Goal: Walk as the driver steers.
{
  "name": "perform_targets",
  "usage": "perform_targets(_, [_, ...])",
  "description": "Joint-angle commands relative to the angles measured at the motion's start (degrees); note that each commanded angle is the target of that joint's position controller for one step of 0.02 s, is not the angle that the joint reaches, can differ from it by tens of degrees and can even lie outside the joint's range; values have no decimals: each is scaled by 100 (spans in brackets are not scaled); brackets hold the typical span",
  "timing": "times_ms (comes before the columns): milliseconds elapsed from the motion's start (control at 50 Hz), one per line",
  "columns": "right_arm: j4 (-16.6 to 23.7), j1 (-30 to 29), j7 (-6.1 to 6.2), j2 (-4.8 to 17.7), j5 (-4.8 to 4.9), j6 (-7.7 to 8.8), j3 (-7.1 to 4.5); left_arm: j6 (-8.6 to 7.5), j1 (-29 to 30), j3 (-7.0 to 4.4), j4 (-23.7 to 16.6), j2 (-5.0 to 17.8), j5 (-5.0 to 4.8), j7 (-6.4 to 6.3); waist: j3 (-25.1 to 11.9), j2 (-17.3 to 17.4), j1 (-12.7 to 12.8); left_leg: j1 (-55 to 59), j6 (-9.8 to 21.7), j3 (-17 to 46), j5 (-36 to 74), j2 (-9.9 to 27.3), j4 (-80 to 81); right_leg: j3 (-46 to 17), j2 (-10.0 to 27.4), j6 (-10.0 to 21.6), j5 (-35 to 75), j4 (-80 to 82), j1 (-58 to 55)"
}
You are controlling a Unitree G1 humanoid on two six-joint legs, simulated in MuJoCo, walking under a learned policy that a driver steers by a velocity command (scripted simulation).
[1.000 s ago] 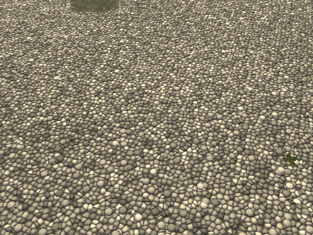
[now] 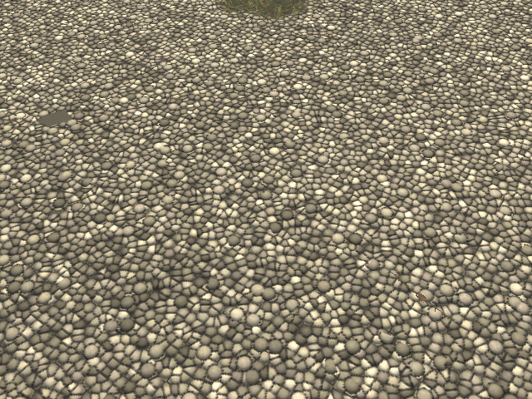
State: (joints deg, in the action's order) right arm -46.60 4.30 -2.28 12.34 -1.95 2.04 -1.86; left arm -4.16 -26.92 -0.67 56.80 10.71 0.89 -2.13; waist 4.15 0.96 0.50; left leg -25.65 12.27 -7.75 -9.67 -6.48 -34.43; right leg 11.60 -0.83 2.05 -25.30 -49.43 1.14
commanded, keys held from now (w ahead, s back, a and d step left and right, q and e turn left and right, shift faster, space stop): w+q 0.30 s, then w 0.70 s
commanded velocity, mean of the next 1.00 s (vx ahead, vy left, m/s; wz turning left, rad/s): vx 0.50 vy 0.00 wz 0.30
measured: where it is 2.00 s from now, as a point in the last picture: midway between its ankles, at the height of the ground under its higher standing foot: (217, 193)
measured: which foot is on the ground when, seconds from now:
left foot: down 0.00-0.54, up 0.56-1.00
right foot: up 0.00-0.50, down 0.52-1.00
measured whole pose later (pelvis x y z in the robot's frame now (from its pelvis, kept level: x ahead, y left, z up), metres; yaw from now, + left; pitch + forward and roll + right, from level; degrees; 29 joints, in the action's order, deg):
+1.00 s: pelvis +0.53 +0.03 +0.03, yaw +18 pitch +1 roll -2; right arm -44.8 0.1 -2.2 12.2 -1.7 2.5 0.3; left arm -4.9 -28.2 -1.2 55.6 11.6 0.8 0.5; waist 2.5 1.6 4.8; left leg -32.0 3.2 -2.7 -3.8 2.3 -34.4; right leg 2.1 -4.3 3.2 -16.8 -11.7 -4.0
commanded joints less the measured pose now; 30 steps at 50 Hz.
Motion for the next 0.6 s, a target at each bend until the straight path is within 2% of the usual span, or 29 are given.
perform_targets(20, [-269,1854,134,1549,178,-102,-521,-177,461,-173,-1039,827,39,142,-1656,562,-711,4141,1735,4935,-681,2474,1694,-1527,-135,13,-187,-4131,4187])
perform_targets(40, [-222,1501,179,1213,201,-95,-446,-250,838,-180,-1148,983,27,185,-726,46,-523,3268,1444,4478,-1340,2415,2182,-1585,214,48,377,-3535,4393])
perform_targets(60, [-207,1246,184,913,176,-74,-371,-274,945,-210,-1147,1037,24,194,-138,-418,-233,2348,1122,4025,-930,2196,2399,-1509,411,23,636,-2915,4086])
perform_targets(80, [-198,1102,196,786,150,-4,-321,-198,971,-202,-1141,969,90,175,25,-662,4,1796,883,3597,-136,1891,2394,-1527,559,-73,673,-2485,3695])
perform_targets(100, [-175,1042,215,771,159,63,-295,-67,827,-170,-1108,858,176,193,-3,-663,154,1435,766,3174,364,1650,2406,-1526,645,-178,675,-2161,3333])
perform_targets(120, [-199,1089,205,808,168,136,-283,47,795,-152,-1117,764,218,213,-58,-570,214,1207,695,2898,843,1495,2395,-1456,682,-255,686,-1904,3122])
perform_targets(180, [-278,1402,189,1027,196,216,-326,192,1290,-138,-1378,688,207,250,-92,-213,120,1035,467,2444,1434,1133,2402,-1236,720,-427,1328,-1127,3205])
perform_targets(220, [-327,1743,192,1013,206,193,-323,226,1877,-151,-1598,741,187,264,-38,2,-122,1291,225,2485,1506,1052,2373,-1186,701,-490,1886,-576,3577])
perform_targets(280, [-373,2210,211,1022,203,158,-327,251,2480,-148,-1810,780,167,295,-143,188,-421,1968,-4,2638,1710,1049,2182,-1222,585,-499,2413,2,3984])
perform_targets(400, [-478,2764,309,934,105,172,-260,152,3424,-40,-2154,710,122,398,-64,364,-776,2964,-9,2683,2644,1222,1840,-1037,276,-304,2423,1194,4022])
perform_targets(440, [-481,2670,358,1000,81,197,-254,95,3345,-41,-2188,756,91,406,-63,439,-653,3008,-68,2717,3006,1389,1746,-1060,189,-120,2326,1604,3479])
perform_targets(460, [-450,2473,369,1066,82,215,-257,69,3021,-71,-2105,834,80,386,-115,469,-446,2872,-174,2647,3381,1405,1601,-1058,98,0,2157,1846,2890])
perform_targets(480, [-436,2337,363,1153,83,240,-267,42,2531,-136,-1948,977,71,338,-304,493,-219,2791,-276,2577,4157,1372,1200,-1010,-78,121,1894,1971,2166])
perform_targets(500, [-451,2239,325,1205,88,262,-268,-5,1733,-210,-1691,1115,55,273,-680,353,156,2722,-376,2395,4584,1196,354,-945,-197,261,1936,2283,1241])
perform_targets(520, [-411,2161,278,1132,114,307,-243,-72,849,-291,-1483,1328,116,183,-1198,180,562,2005,-462,2232,3727,965,-789,-1383,291,463,1877,2317,-94])
perform_targets(540, [-225,2463,252,656,229,346,-129,-79,42,-399,-1436,1817,262,93,-2092,-719,628,816,-623,1772,1289,460,-2569,-3301,1801,851,1098,2311,-1555])
perform_targets(560, [-347,3092,264,719,305,307,-157,9,78,-487,-1259,1907,173,168,-2351,-1778,283,-351,-749,1419,-1944,-240,-3840,-5548,2576,1503,1053,3112,-1893])
perform_targets(580, [-409,2708,290,1000,99,251,-190,49,651,-406,-1374,1393,42,232,-1308,-742,115,-852,-712,1586,-1503,204,-4122,-5126,2315,1420,459,3325,-1014])
perform_targets(600, [-307,2123,237,928,47,247,-170,27,1065,-326,-1425,1031,7,265,-687,-219,99,-849,-727,1548,-1075,389,-3921,-4235,2042,1322,641,3447,-255])
Next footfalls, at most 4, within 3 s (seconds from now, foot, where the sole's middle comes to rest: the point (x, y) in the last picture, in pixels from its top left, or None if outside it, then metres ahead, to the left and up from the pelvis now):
0.52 right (320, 383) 0.48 -0.08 -0.75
1.06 left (217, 304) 0.68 0.18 -0.75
1.64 right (250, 205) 1.01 0.10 -0.75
2.16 left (207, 154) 1.22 0.25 -0.75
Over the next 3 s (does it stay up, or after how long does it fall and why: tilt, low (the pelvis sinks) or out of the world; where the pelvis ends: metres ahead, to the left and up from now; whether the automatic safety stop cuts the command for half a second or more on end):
stays up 1.06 0.18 0.03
